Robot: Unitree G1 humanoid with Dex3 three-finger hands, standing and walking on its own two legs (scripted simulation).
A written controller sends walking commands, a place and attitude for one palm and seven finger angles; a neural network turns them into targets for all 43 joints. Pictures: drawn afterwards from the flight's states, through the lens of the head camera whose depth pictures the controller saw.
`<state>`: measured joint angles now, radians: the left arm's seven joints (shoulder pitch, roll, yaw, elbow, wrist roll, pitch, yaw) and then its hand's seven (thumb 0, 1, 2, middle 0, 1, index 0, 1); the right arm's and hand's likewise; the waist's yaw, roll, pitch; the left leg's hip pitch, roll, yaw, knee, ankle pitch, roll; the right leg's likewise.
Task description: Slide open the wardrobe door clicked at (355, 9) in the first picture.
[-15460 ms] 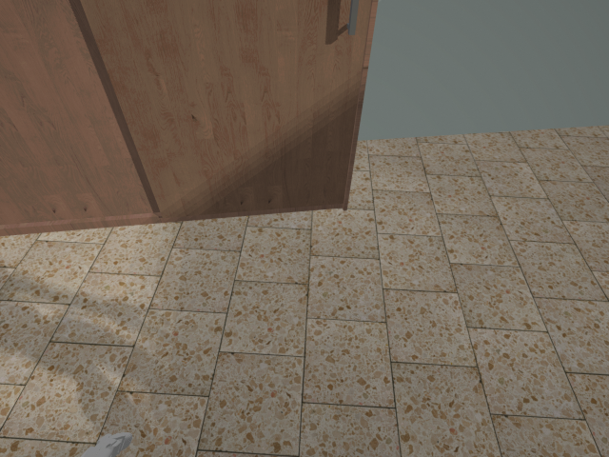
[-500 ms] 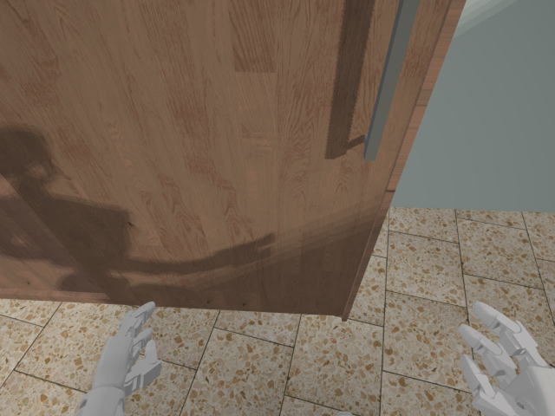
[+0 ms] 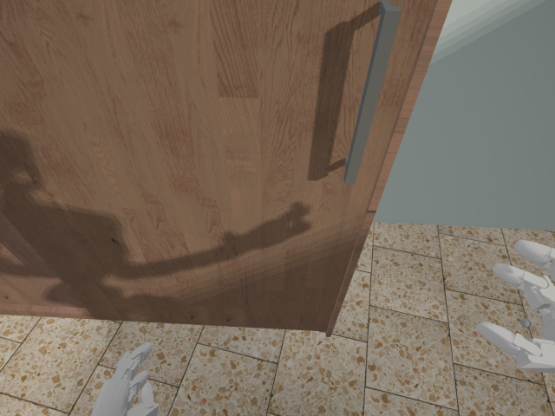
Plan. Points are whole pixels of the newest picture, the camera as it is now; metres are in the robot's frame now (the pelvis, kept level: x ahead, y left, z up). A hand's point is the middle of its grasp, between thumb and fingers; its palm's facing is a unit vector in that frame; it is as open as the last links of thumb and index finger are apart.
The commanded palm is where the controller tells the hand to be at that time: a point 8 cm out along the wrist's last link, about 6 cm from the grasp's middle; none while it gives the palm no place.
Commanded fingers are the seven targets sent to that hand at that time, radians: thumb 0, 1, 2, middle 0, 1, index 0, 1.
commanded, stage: raise the hand with hooked fingers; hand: right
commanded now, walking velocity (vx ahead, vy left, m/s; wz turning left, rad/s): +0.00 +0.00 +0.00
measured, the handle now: (364, 105) +0.51 -0.10 +0.21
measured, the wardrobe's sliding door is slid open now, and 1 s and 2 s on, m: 0.00 0.00 0.00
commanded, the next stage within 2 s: move the hooked fingers beside the handle in 1.20 s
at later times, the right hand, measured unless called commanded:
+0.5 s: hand out of the picture +0.24 -0.29 +0.19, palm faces +0.07 +0.99 -0.10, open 13.9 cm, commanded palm +0.21 -0.34 +0.21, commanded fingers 0.00 0.50 -0.30 0.30 1.20 0.30 1.20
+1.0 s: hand out of the picture +0.25 -0.27 +0.23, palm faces +0.08 +0.99 -0.08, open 14.0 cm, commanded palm +0.22 -0.31 +0.24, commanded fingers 0.00 0.50 -0.30 0.30 1.20 0.30 1.20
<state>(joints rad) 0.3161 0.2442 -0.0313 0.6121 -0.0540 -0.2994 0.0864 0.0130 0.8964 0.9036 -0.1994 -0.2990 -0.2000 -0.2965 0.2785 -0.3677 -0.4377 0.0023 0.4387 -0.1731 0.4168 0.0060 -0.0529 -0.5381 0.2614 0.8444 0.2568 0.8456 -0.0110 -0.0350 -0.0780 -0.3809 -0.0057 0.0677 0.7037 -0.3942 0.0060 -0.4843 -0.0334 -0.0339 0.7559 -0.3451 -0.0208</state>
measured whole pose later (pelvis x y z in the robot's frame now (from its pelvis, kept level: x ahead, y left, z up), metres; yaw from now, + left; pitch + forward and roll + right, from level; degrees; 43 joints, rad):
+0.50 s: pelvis -0.01 -0.02 +0.02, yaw -2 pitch -2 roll +2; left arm 0.20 0.24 -0.10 0.58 -0.08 -0.25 0.11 0.01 0.90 0.90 -0.20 -0.30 -0.20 -0.30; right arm -0.01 -0.46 -0.42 -0.03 0.35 0.20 0.42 -0.01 0.46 -0.32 0.30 1.17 0.29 1.17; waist -0.06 -0.05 -0.02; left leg -0.17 0.03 0.08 0.50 -0.29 -0.02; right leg -0.29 0.02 -0.03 0.56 -0.24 -0.05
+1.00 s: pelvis -0.01 +0.02 +0.02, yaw -2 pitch -4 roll +1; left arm 0.23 0.28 -0.08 0.61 -0.10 -0.22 0.11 0.01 0.90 0.90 -0.20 -0.30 -0.20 -0.30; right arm -0.12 -0.50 -0.50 0.06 0.36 0.25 0.45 -0.01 0.50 -0.30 0.30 1.20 0.30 1.20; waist -0.04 -0.06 -0.03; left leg -0.13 -0.01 0.09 0.48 -0.29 0.03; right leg -0.23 -0.02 -0.01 0.51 -0.22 0.00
